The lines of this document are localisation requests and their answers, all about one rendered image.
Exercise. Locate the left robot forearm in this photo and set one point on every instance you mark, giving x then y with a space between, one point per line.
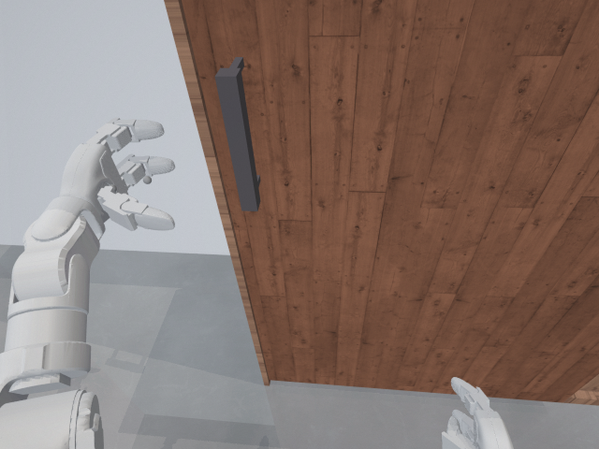
49 301

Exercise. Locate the robot right hand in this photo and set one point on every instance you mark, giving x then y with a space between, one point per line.
486 431

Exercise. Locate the handle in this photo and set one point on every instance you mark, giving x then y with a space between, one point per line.
233 105

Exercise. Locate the left robot upper arm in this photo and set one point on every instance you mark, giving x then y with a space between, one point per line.
69 420

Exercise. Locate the robot left hand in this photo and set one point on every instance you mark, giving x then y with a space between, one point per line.
90 170

